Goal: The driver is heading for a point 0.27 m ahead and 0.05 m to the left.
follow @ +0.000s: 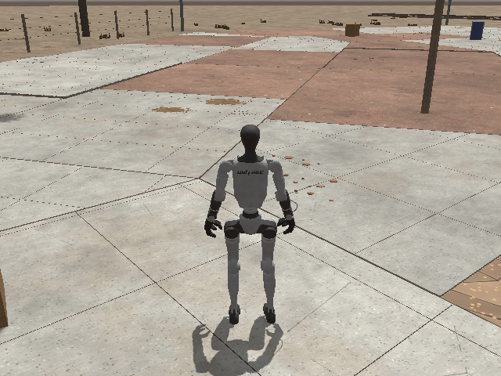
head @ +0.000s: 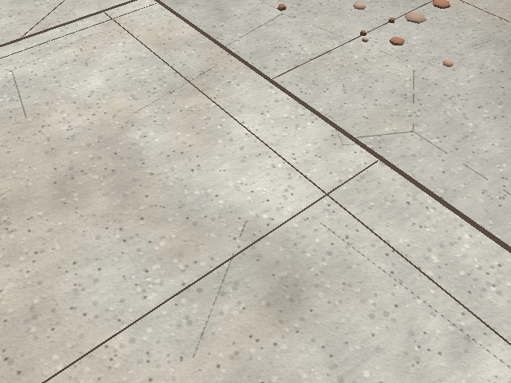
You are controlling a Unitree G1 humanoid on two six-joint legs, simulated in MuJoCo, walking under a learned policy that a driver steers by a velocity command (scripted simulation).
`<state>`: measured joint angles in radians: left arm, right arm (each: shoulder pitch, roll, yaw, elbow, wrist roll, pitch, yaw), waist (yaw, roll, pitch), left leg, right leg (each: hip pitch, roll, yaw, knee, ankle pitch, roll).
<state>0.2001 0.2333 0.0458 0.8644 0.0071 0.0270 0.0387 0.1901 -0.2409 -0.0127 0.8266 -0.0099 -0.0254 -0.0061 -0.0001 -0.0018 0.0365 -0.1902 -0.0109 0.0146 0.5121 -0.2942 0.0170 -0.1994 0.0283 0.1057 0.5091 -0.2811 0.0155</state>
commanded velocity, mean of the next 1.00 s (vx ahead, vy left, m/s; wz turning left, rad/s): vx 0.09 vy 0.00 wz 0.00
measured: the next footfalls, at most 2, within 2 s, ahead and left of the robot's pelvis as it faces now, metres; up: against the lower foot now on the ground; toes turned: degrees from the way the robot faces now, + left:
right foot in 0.58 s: +0.12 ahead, -0.14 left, +0.00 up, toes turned -1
left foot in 0.90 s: +0.17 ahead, +0.08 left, +0.00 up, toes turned +1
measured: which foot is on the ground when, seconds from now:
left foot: down 0.00-0.58, up 0.60-0.88, down 0.90-1.00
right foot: down 0.00-0.32, up 0.34-0.56, down 0.58-1.00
